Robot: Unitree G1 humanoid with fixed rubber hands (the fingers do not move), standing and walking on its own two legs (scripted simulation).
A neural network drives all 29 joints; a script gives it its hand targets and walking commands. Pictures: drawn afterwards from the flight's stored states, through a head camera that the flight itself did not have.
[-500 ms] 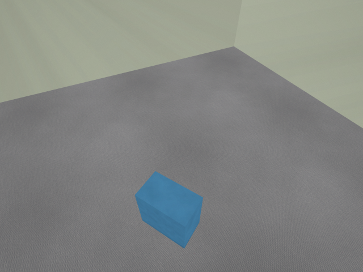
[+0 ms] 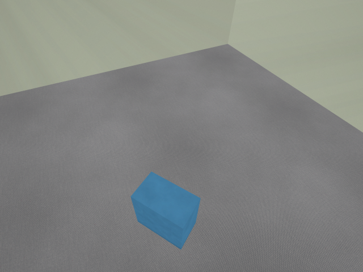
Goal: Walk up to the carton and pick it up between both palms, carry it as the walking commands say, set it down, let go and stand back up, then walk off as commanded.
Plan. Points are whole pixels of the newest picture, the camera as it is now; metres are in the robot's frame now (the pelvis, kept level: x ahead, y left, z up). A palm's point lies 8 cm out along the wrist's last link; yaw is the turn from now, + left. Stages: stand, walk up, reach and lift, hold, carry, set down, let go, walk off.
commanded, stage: walk up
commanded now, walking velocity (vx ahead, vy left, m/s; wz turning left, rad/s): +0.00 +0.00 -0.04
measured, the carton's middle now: (166, 210) +0.55 +0.08 -0.62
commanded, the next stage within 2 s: none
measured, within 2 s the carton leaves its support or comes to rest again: neither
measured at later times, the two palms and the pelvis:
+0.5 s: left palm out of the picture +0.00 +0.33 -0.09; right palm out of the picture +0.12 -0.21 -0.12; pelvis +0.04 +0.07 +0.02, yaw -12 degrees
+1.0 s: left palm (48, 193) +0.38 +0.41 -0.13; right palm out of the picture +0.05 +0.02 -0.16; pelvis +0.17 +0.23 -0.02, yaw -24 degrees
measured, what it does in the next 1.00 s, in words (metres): steps to the left, turning right: left foot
